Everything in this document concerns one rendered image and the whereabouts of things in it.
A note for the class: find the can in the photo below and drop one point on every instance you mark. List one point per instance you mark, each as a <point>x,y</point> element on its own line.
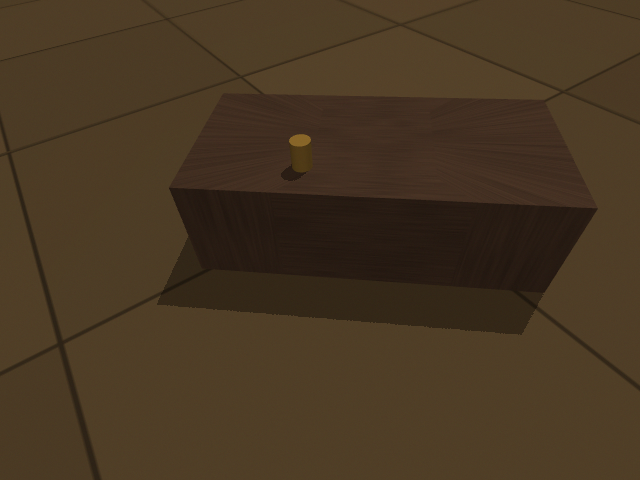
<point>301,153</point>

